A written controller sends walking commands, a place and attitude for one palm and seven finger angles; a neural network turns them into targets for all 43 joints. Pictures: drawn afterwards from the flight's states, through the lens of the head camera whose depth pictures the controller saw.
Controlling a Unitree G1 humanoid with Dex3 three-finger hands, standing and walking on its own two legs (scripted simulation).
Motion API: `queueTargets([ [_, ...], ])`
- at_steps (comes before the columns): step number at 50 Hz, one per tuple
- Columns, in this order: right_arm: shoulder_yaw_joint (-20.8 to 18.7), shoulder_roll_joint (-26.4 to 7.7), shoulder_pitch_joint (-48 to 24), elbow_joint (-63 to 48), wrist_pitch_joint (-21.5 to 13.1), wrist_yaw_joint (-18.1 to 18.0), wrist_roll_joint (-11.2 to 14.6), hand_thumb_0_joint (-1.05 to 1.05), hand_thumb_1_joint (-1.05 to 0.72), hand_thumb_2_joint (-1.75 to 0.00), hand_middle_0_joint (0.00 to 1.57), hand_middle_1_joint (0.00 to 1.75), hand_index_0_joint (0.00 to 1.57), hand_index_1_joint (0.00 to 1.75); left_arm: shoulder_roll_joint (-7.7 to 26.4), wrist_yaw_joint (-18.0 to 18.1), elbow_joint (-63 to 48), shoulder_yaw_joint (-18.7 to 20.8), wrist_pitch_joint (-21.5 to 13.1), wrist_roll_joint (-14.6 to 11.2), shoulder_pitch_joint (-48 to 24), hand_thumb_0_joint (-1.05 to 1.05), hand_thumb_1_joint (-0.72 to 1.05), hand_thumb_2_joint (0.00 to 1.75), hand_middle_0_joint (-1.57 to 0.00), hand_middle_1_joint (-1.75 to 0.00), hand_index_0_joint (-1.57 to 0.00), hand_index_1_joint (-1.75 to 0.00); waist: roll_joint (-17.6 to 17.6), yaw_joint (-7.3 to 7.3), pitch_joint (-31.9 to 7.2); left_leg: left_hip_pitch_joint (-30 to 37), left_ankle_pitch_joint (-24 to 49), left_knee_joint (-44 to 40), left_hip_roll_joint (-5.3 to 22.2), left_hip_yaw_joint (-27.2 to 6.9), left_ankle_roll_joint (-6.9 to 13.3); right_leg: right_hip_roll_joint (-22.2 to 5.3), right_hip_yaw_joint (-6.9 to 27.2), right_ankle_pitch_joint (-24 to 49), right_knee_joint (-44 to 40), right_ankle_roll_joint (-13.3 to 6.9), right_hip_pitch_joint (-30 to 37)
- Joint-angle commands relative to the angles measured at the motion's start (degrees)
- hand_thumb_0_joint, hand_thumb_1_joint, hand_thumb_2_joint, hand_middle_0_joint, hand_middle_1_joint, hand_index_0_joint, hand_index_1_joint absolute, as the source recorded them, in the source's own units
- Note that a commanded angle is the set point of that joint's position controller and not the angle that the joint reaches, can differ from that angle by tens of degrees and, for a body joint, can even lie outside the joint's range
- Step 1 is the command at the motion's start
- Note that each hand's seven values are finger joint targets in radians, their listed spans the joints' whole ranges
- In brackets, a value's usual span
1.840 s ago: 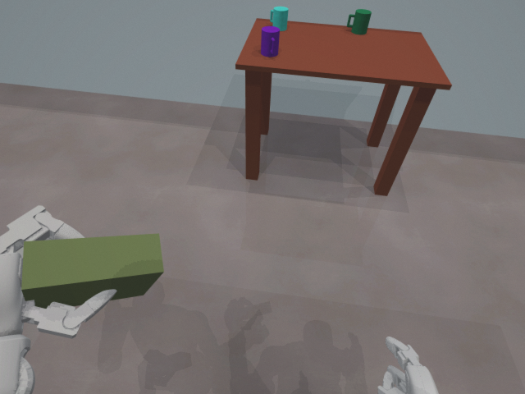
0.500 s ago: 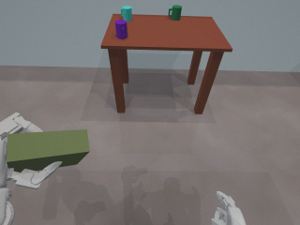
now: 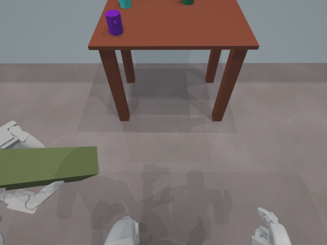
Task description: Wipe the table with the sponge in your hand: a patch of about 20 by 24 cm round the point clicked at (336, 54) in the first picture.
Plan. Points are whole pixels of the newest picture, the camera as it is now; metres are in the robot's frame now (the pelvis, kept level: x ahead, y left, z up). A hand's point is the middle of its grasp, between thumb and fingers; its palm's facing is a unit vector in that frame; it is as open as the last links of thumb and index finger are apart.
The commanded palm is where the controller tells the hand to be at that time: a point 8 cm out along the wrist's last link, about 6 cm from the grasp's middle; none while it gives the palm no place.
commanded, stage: walk to a spot facing it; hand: left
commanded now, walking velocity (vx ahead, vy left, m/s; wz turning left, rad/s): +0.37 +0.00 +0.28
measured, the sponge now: (63, 167) +0.23 +0.19 +0.15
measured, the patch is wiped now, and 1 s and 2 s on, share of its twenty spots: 0.00 0.00 0.00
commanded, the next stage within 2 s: turn to face it in 0.92 s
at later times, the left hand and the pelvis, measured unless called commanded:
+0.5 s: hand (44, 98) +0.35 +0.25 +0.20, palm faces +0.46 -0.75 -0.47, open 9.1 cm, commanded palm +0.30 +0.29 +0.18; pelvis +0.16 +0.00 +0.00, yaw +4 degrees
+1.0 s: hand (50, 68) +0.46 +0.29 +0.18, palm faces +0.58 -0.67 -0.45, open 9.1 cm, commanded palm +0.38 +0.31 +0.18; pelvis +0.30 +0.00 -0.02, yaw +15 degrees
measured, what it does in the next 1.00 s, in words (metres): walks ahead: left foot, then right foot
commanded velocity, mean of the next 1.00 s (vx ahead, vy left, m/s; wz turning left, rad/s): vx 0.31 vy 0.00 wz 0.37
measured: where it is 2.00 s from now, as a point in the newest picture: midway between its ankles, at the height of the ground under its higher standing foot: (174, 217)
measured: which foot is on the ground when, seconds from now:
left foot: up 0.00-0.18, down 0.20-0.56, up 0.58-0.90, down 0.92-1.00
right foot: down 0.00-0.20, up 0.22-0.54, down 0.56-0.92, up 0.94-1.00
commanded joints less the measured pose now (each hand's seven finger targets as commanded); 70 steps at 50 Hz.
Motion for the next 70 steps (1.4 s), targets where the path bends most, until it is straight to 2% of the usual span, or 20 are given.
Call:
queueTargets([
  [1,-0.01,-1.38,-2.74,-10.08,-2.68,0.04,0.2,0.0,-0.9,-0.9,0.2,0.3,0.2,0.3,8.89,3.15,-9.26,8.88,-3.19,-1.13,-2.43,0.0,0.1,1.3,-1.2,-1.6,-1.2,-1.6,-6.2,2.14,-10.41,1.25,2.52,-15.6,-0.4,4.0,0.49,-15.42,10.37,24.73,-9.83,-4.84,10.51],
  [8,-0.89,-2.38,0.31,-11.09,-3.41,-2.02,0.2,0.0,-0.9,-0.9,0.2,0.3,0.2,0.3,7.29,3.67,-10.17,4.45,-2.9,-0.86,-9.67,0.0,0.1,1.3,-1.2,-1.6,-1.2,-1.6,0.93,-0.78,-14.55,30.53,9.59,-33.84,-4.89,7.03,3.62,-10.51,3.25,29.34,15.52,1.04,1.66],
  [10,-0.22,-3.03,-0.84,-11.7,-4.09,-1.38,0.09,0.0,-0.9,-0.9,0.2,0.3,0.2,0.3,8.01,3.78,-12.05,5.16,-4.07,-1.15,-11.66,0.0,0.1,1.3,-1.2,-1.6,-1.2,-1.6,19.01,0.49,-16.82,44.94,25.48,-39.13,17.54,-30.03,16.26,0.66,6.51,-15.76,39.99,4.76,-21.15],
  [11,0.59,-2.83,-1.19,-11.46,-4.31,-0.51,0.23,0.0,-0.9,-0.9,0.2,0.3,0.2,0.3,10.94,3.61,-10.08,5.74,-3.84,-0.43,-14.28,0.0,0.1,1.3,-1.2,-1.6,-1.2,-1.6,12.62,0.01,-13.27,39.94,20.89,-41.92,19.91,-35.19,18.34,0.68,12.28,-17.99,46.17,4.21,-24.8],
  [18,0.18,-2.35,-3.19,-9.43,-6.78,0.31,0.55,0.0,-0.9,-0.9,0.2,0.3,0.2,0.3,9.57,2.21,-16.17,8.23,-4.02,-1.16,-6.65,0.0,0.1,1.3,-1.2,-1.6,-1.2,-1.6,14.88,2.21,-10.12,19.3,-3.08,-46.92,10.57,-10.96,11.59,-4.34,8.51,-3.82,27.62,5.6,-14.92],
  [26,0.45,-1.86,-1.33,-7.4,-6.3,-1.3,0.99,0.0,-0.9,-0.9,0.2,0.3,0.2,0.3,4.15,1.54,-1.26,3.6,-1.86,-0.79,-9.46,0.0,0.1,1.3,-1.2,-1.6,-1.2,-1.6,6.93,1.37,-8.84,14.26,-10.38,-33.85,5.43,-3.14,6.69,0.71,0.66,-1.53,0.45,6.9,2.93],
  [27,0.54,-1.1,-1.05,-7.29,-6.01,-1.43,1.24,0.0,-0.9,-0.9,0.2,0.3,0.2,0.3,5.15,1.62,-1.11,3.68,-1.55,-0.31,-11.13,0.0,0.1,1.3,-1.2,-1.6,-1.2,-1.6,-0.05,1.6,-9.93,11.49,-10.66,-22.75,2.25,-0.03,5.4,-3.84,7.21,-4.54,-5.28,4.84,6.2],
  [28,0.91,0.57,-0.68,-7.57,-5.47,-1.43,1.29,0.0,-0.9,-0.9,0.2,0.3,0.2,0.3,7.29,1.89,-0.08,4.1,-0.59,0.32,-11.37,0.0,0.1,1.3,-1.2,-1.6,-1.2,-1.6,-17.44,2.06,-10.36,-0.46,-14.07,-4.58,-4.44,3.79,3.14,-16.6,28.24,-7.64,-12.04,-1.08,12.32],
  [29,1.23,-0.92,-5.59,-8.81,-5.96,-1.5,1.16,0.0,-0.9,-0.9,0.2,0.3,0.2,0.3,9.47,2.17,-1.51,4.96,-0.02,-0.37,-13.21,0.0,0.1,1.3,-1.2,-1.6,-1.2,-1.6,-19.54,3.81,-8.25,-9.08,-17.31,8.15,-5.54,-2.16,2.19,-25.54,40.34,-0.86,-15.5,-6.04,14.31],
  [36,0.94,-1.6,-5.24,-8.16,-3.84,-0.65,0.39,0.0,-0.9,-0.9,0.2,0.3,0.2,0.3,10.18,2.16,-11.42,6.69,-2.97,0.25,-12.61,0.0,0.1,1.3,-1.2,-1.6,-1.2,-1.6,-8.98,1.42,-6.11,1.59,-5.88,-2.06,0.92,-2.43,0.47,-19.99,9.66,17.09,-11.56,-3.07,5.14],
  [41,-0.37,-0.39,-3.72,-11.78,-3.67,-0.39,0.1,0.0,-0.9,-0.9,0.2,0.3,0.2,0.3,9.66,4.0,-14.92,9.56,-2.76,-0.75,-3.88,0.0,0.1,1.3,-1.2,-1.6,-1.2,-1.6,-8.26,3.42,-10.09,7.7,-3.47,-20.57,-2.53,6.28,0.54,-18.77,5.34,32.66,-4.01,-2.94,10.59],
  [44,-1.45,-1.05,0.22,-12.3,-3.34,-0.91,0.23,0.0,-0.9,-0.9,0.2,0.3,0.2,0.3,8.61,4.64,-15.45,8.8,-2.44,-1.65,-2.82,0.0,0.1,1.3,-1.2,-1.6,-1.2,-1.6,-0.94,-0.76,-17.8,25.85,6.27,-32.85,-8.47,10.43,0.96,-14.02,-1.3,34.48,17.3,1.75,6.16],
  [45,-2.09,-2.25,0.05,-12.5,-3.3,-1.17,0.4,0.0,-0.9,-0.9,0.2,0.3,0.2,0.3,8.79,4.64,-16.16,9.08,-3.21,-1.61,-3.35,0.0,0.1,1.3,-1.2,-1.6,-1.2,-1.6,8.59,-1.48,-20.08,37.23,10.77,-34.39,-3.66,1.31,3.88,-10.32,-1.24,21.08,30.79,4.53,-4.73],
  [46,-2.2,-3.74,-0.95,-12.86,-3.61,-0.84,0.22,0.0,-0.9,-0.9,0.2,0.3,0.2,0.3,8.22,4.41,-16.99,8.8,-4.19,-2.17,-2.95,0.0,0.1,1.3,-1.2,-1.6,-1.2,-1.6,24.59,-0.47,-19.91,43.36,33.7,-35.9,13.33,-25.37,13.41,-1.13,2.01,-16.24,44.53,7.73,-20.18],
  [48,-1.35,-3.81,-1.11,-11.64,-5.0,0.67,0.69,0.0,-0.9,-0.9,0.2,0.3,0.2,0.3,12.99,2.89,-11.28,11.22,-3.95,-0.94,-5.08,0.0,0.1,1.3,-1.2,-1.6,-1.2,-1.6,12.32,-0.38,-14.91,39.25,36.52,-37.78,19.57,-38.62,18.73,-2.55,12.74,-19.59,51.15,6.71,-28.98],
  [53,-1.3,-2.76,-1.92,-9.84,-5.31,1.23,1.99,0.0,-0.9,-0.9,0.2,0.3,0.2,0.3,9.09,1.35,-17.47,8.94,-3.44,-1.9,-3.57,0.0,0.1,1.3,-1.2,-1.6,-1.2,-1.6,14.48,1.57,-13.22,27.03,22.46,-39.07,8.4,-11.38,11.68,-3.11,8.99,-6.17,33.46,7.46,-20.7],
  [63,1.42,-2.26,-2.58,-7.87,-7.86,-1.1,0.66,0.0,-0.9,-0.9,0.2,0.3,0.2,0.3,7.19,1.78,-2.4,3.89,-0.8,-0.64,-15.85,0.0,0.1,1.3,-1.2,-1.6,-1.2,-1.6,6.49,1.88,-9.47,19.29,3.25,-32.97,8.35,0.13,3.99,2.79,5.06,3.77,0.26,6.77,-1.42],
  [64,1.41,-1.75,-2.53,-7.6,-7.92,-1.1,0.59,0.0,-0.9,-0.9,0.2,0.3,0.2,0.3,6.77,1.51,-1.25,2.59,-0.77,-0.37,-18.42,0.0,0.1,1.3,-1.2,-1.6,-1.2,-1.6,1.67,1.45,-8.71,18.79,-0.94,-25.91,5.73,1.55,2.43,-0.09,10.1,8.12,-4.17,5.26,-1.74],
  [66,2.15,-0.41,-3.98,-8.45,-7.95,-1.04,0.01,0.0,-0.9,-0.9,0.2,0.3,0.2,0.3,8.97,1.6,0.52,2.7,0.04,-0.02,-21.05,0.0,0.1,1.3,-1.2,-1.6,-1.2,-1.6,-16.65,1.57,-8.73,6.11,-19.21,-5.29,-5.17,0.63,-1.17,-16.44,38.43,30.22,-10.58,-4.1,1.51],
  [70,2.29,-0.46,-5.03,-8.37,-5.99,-0.05,0.06,0.0,-0.9,-0.9,0.2,0.3,0.2,0.3,8.63,1.76,-2.5,3.55,-1.01,-0.93,-17.09,0.0,0.1,1.3,-1.2,-1.6,-1.2,-1.6,-8.06,1.87,-11.22,5.53,-9.84,6.83,-3.27,-6.77,-2.65,-12.93,33.31,27.34,-9.21,-4.99,2.2],
])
